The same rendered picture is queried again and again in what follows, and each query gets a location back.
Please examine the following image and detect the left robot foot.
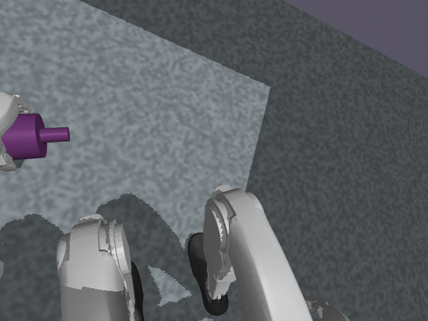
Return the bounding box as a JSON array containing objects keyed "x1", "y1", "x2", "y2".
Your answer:
[{"x1": 131, "y1": 261, "x2": 144, "y2": 321}]

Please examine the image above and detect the bottle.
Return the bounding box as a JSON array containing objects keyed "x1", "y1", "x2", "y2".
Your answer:
[{"x1": 1, "y1": 113, "x2": 70, "y2": 160}]

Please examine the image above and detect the left robot hand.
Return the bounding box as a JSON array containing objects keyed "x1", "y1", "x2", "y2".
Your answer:
[{"x1": 0, "y1": 92, "x2": 33, "y2": 172}]

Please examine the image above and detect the right robot foot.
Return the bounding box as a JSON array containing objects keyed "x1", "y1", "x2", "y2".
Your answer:
[{"x1": 188, "y1": 233, "x2": 229, "y2": 316}]

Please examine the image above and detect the right robot hand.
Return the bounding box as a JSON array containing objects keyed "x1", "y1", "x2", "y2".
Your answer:
[{"x1": 303, "y1": 295, "x2": 350, "y2": 321}]

